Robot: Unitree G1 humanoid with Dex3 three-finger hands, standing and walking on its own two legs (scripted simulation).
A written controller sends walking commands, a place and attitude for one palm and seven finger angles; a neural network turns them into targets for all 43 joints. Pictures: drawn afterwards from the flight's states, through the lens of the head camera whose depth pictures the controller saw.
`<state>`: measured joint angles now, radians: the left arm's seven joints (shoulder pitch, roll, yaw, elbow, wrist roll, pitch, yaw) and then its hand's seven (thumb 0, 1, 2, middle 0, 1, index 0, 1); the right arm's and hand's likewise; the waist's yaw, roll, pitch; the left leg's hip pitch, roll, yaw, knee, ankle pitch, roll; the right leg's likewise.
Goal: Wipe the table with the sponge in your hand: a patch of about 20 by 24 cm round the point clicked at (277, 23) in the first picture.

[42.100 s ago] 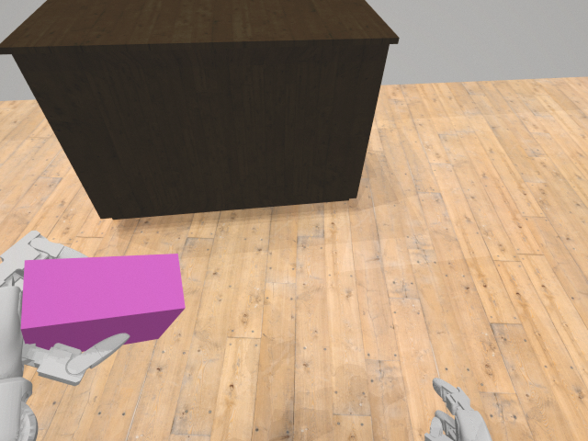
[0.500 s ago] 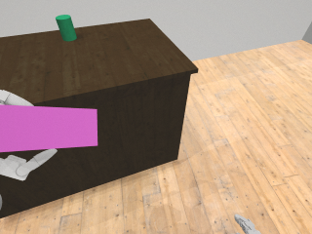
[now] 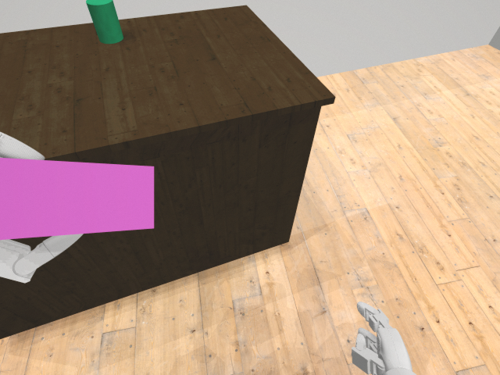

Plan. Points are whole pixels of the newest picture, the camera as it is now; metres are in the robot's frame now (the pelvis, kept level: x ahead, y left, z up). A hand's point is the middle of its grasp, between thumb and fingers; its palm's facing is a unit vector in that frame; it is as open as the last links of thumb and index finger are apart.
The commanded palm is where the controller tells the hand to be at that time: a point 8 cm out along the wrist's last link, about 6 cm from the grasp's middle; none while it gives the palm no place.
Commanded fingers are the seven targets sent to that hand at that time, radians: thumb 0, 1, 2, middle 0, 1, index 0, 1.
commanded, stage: stop stepping back and stand still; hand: left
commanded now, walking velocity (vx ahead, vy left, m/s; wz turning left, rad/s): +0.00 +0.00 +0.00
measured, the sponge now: (90, 198) +0.25 +0.19 +0.23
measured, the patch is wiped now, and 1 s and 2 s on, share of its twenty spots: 1.00 1.00 1.00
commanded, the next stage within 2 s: stand and wait in 0.42 s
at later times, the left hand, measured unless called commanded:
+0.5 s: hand out of the picture +0.20 +0.24 +0.26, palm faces +0.49 -0.79 -0.37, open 10.2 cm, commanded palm +0.14 +0.29 +0.28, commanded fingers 0.00 0.10 1.30 -1.20 -1.60 -1.20 -1.60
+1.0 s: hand out of the picture +0.20 +0.24 +0.25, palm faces +0.49 -0.79 -0.37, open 10.2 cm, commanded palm +0.14 +0.29 +0.28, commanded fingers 0.00 0.10 1.30 -1.20 -1.60 -1.20 -1.60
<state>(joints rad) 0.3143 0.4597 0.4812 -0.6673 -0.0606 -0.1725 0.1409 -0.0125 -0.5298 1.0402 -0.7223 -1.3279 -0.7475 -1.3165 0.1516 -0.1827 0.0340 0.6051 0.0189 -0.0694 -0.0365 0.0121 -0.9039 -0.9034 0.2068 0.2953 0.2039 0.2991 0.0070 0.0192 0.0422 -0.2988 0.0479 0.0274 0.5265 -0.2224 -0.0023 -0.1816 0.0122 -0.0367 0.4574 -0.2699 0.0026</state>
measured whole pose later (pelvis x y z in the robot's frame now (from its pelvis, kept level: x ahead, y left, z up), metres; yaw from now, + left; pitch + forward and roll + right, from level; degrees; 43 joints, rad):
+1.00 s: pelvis -0.02 +0.01 +0.00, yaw +0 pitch -1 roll -2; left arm 0.32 0.41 0.46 -0.62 -0.06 -0.17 0.16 -0.01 -0.53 1.04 -0.72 -1.33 -0.75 -1.32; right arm 0.17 -0.21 0.02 0.62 0.02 -0.07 -0.05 0.01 -0.90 -0.90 0.21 0.30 0.20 0.30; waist 0.00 0.05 0.02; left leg -0.31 0.05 0.02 0.50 -0.17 0.01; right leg -0.19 0.01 -0.04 0.42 -0.22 0.01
